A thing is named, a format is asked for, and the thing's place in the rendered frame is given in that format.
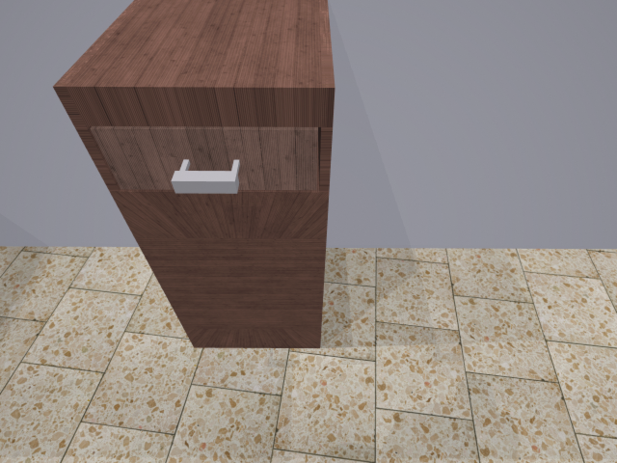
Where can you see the handle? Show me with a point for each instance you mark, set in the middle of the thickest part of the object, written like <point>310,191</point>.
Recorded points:
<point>206,182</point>

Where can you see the cabinet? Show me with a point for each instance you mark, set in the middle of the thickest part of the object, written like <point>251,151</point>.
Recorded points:
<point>241,270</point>

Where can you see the drawer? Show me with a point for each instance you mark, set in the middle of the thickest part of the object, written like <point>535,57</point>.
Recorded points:
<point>271,158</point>

